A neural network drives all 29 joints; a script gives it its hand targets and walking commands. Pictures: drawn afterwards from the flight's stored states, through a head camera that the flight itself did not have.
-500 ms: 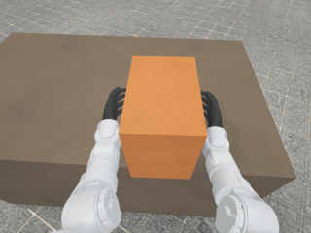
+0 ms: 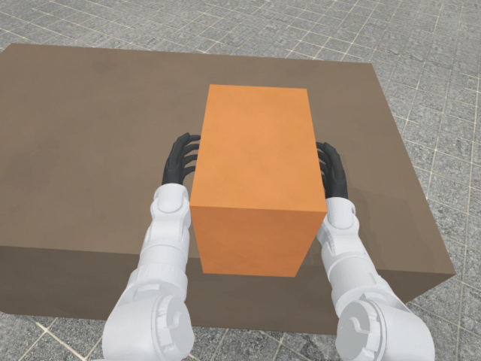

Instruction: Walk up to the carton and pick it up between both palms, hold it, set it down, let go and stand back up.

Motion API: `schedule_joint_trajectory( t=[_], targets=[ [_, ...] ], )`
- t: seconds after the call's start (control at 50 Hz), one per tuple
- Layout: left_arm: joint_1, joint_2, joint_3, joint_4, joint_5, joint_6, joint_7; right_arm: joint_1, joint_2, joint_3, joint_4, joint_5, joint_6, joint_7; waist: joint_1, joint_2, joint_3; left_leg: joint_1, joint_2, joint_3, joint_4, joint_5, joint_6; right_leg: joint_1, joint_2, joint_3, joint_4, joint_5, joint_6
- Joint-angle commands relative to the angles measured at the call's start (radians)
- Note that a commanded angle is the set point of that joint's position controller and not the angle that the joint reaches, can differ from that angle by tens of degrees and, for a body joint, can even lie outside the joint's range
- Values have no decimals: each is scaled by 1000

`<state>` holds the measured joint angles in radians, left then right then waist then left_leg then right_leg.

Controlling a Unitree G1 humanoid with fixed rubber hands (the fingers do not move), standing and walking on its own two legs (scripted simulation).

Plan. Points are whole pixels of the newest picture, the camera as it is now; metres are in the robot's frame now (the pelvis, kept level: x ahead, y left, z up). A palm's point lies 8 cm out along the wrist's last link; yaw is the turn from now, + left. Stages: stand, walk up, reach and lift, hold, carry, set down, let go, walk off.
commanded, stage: reach and lift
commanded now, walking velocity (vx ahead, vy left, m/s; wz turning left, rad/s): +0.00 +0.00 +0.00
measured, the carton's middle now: (253, 183) +0.43 +0.02 +0.02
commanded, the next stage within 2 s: none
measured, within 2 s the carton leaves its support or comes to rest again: leaves its support in 0.58 s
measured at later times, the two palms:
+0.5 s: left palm (175, 181) +0.39 +0.16 +0.07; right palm (334, 192) +0.38 -0.12 +0.06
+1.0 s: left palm (174, 190) +0.37 +0.15 +0.07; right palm (339, 196) +0.36 -0.12 +0.08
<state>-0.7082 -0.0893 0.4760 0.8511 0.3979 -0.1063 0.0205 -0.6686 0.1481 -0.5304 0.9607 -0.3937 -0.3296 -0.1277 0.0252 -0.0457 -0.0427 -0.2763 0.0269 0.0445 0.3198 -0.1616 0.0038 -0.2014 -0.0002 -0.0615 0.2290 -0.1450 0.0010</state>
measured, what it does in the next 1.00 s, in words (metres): stands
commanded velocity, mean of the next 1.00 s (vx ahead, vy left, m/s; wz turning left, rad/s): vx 0.00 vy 0.00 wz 0.00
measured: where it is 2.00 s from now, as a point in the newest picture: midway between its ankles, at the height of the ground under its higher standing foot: outside the picture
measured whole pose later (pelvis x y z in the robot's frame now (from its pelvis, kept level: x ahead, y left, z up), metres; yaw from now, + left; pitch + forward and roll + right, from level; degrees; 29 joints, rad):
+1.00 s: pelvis -0.03 -0.01 +0.00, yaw +0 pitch +11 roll -1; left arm -0.77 -0.02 0.38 1.06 0.29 -0.23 0.11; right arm -0.75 0.07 -0.48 1.18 -0.33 -0.48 -0.18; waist 0.03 -0.05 -0.14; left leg -0.41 0.05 0.06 0.32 -0.10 0.00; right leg -0.33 0.01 -0.07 0.22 -0.08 -0.01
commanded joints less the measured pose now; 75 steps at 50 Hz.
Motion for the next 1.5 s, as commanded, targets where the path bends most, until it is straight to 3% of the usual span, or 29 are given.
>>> schedule_joint_trajectory(
  t=[0.0, 0.12, 0.16, 0.26, 0.3, 0.32, 0.38, 0.44, 0.48, 0.54, 0.6, 0.64, 0.68, 0.76, 0.8, 0.82, 0.84, 0.86, 0.88, 1.0, 1.04, 1.14, 1.18, 1.2, 1.26, 1.32, 1.4, 1.44, 1.48],
  targets=[
    [-457, -506, -301, -11, 35, -10, -109, -545, 455, 309, -45, -60, -82, 142, 15, 94, -532, 235, -9, 82, 40, 504, -73, 193, 29, -60, 44, 401, 7],
    [-452, -518, -314, 13, 29, -34, -106, -561, 457, 339, -32, -65, -100, 135, 26, 73, -516, 195, -9, 68, 25, 487, -70, 230, 20, -55, 47, 438, 7],
    [-475, -504, -307, 3, 28, -41, -106, -585, 448, 333, -37, -72, -108, 133, 24, 75, -524, 171, -8, 61, 11, 476, -65, 254, 24, -55, 46, 428, 7],
    [-496, -516, -330, 21, 6, -82, -107, -580, 469, 366, -36, -65, -153, 118, 5, 34, -562, 117, -17, 71, 5, 457, -57, 330, 6, -43, 68, 579, 28],
    [-512, -515, -337, 26, 7, -113, -108, -611, 493, 385, -41, -73, -174, 112, 9, 51, -585, 122, -20, 71, 13, 475, -52, 326, 6, -40, 83, 612, 22],
    [-527, -527, -344, 34, -2, -123, -106, -621, 507, 387, -39, -72, -181, 110, 4, 24, -597, 115, -20, 72, 13, 477, -46, 309, 4, -39, 89, 632, 24],
    [-558, -545, -342, 30, 2, -149, -102, -642, 489, 369, -24, -87, -213, 108, -7, 43, -610, 138, -10, 70, 16, 491, -62, 280, 13, -49, 77, 604, 18],
    [-572, -525, -356, 41, -9, -181, -97, -651, 494, 385, -23, -98, -244, 106, -5, 11, -667, 141, -13, 60, 24, 492, -55, 296, 10, -42, 80, 638, 20],
    [-587, -542, -358, 51, -1, -193, -97, -699, 481, 390, -49, -103, -262, 103, 4, 15, -696, 131, -11, 71, 11, 451, -59, 292, 14, -44, 82, 603, 18],
    [-613, -561, -354, 50, 5, -215, -87, -677, 489, 386, 0, -122, -278, 104, -10, 23, -693, 124, -11, 63, 8, 434, -57, 276, 9, -50, 70, 587, 13],
    [-656, -545, -359, 58, -5, -226, -82, -708, 475, 372, 35, -120, -287, 103, 2, 32, -681, 117, -10, 54, -7, 381, -51, 265, 16, -43, 58, 517, 2],
    [-661, -549, -359, 60, -1, -227, -74, -696, 476, 371, 67, -118, -286, 105, 8, 81, -670, 131, -9, 70, -5, 373, -59, 227, 8, -51, 53, 461, -6],
    [-666, -544, -355, 71, 2, -221, -73, -699, 454, 348, 92, -114, -281, 101, -6, 62, -645, 150, -7, 76, -5, 363, -63, 205, 13, -48, 47, 442, -10],
    [-700, -547, -378, 75, -17, -217, -65, -740, 443, 322, 118, -110, -277, 102, -13, 92, -676, 173, -10, 81, 4, 327, -61, 173, 19, -46, 41, 373, -18],
    [-707, -540, -387, 79, -17, -218, -61, -761, 441, 340, 90, -76, -274, 103, 5, 69, -692, 166, -9, 81, -1, 316, -64, 162, 30, -45, 35, 365, -16],
    [-724, -551, -388, 89, -27, -219, -58, -769, 445, 361, 98, -70, -279, 105, 3, 88, -708, 173, -13, 77, 11, 323, -65, 156, 24, -45, 44, 365, -10],
    [-739, -553, -399, 79, -37, -221, -53, -788, 462, 349, 108, -63, -274, 106, 27, 99, -719, 165, -9, 82, 13, 311, -63, 144, 29, -33, 42, 333, -19],
    [-739, -564, -407, 87, -43, -215, -50, -778, 457, 353, 117, -67, -265, 106, 17, 86, -719, 160, -12, 81, 19, 305, -59, 145, 28, -39, 41, 304, -29],
    [-766, -556, -398, 76, -48, -216, -45, -785, 444, 355, 121, -56, -260, 109, 20, 113, -715, 163, -8, 70, 21, 290, -65, 137, 23, -40, 34, 284, -29],
    [-778, -558, -410, 89, -77, -210, -49, -806, 467, 405, 88, -17, -235, 103, 19, 52, -742, 164, -18, 64, 32, 280, -55, 173, 23, -26, 53, 328, -11],
    [-777, -558, -420, 98, -95, -214, -47, -777, 470, 439, 84, 8, -223, 104, 2, 55, -750, 154, -24, 59, 38, 295, -50, 195, 19, -26, 66, 364, -6],
    [-758, -608, -486, 37, -130, -173, -46, -784, 476, 537, 35, 95, -176, 95, -3, 88, -714, 239, -23, 34, 78, 424, -64, 175, 32, -32, 69, 438, -10],
    [-793, -614, -554, -57, -166, -147, -44, -760, 495, 585, 18, 162, -137, 82, -20, 85, -711, 270, -18, 20, 86, 463, -73, 181, 39, -18, 61, 464, -3],
    [-786, -631, -576, -37, -193, -120, -46, -750, 486, 583, 6, 175, -116, 75, -54, 90, -691, 268, -20, 16, 76, 436, -74, 158, 38, -33, 52, 427, 0],
    [-839, -648, -645, -140, -244, -48, -43, -849, 512, 675, -128, 283, -29, 59, -48, 97, -706, 282, -21, -10, 89, 421, -63, 178, 38, -8, 45, 412, -8],
    [-870, -685, -739, -283, -321, 54, -32, -873, 537, 752, -253, 400, 84, 43, -75, 113, -697, 313, -27, -37, 94, 417, -55, 169, 42, 8, 40, 374, -6],
    [-859, -679, -738, -345, -327, 228, -34, -947, 540, 804, -397, 506, 243, 25, -86, 84, -633, 326, -39, -66, 84, 335, -45, 169, 42, 14, 17, 257, 16],
    [-835, -661, -684, -322, -309, 306, -51, -1014, 538, 781, -441, 538, 310, 16, -57, 42, -557, 293, -47, -63, 67, 217, -27, 183, 38, 23, 6, 171, 23],
    [-776, -646, -643, -334, -285, 375, -71, -974, 507, 781, -459, 561, 360, 1, -72, 65, -481, 314, -56, -52, 56, 243, -30, 192, 33, 19, 6, 205, 28]
  ],
)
